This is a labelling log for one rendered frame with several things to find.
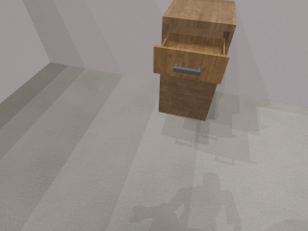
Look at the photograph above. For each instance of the drawer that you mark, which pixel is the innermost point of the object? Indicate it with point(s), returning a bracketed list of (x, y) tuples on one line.
[(191, 51)]

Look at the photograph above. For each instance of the handle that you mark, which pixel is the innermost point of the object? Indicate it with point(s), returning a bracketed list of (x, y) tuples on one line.
[(185, 70)]

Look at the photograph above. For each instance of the cabinet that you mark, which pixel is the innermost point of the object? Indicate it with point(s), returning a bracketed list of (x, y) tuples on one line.
[(207, 18)]

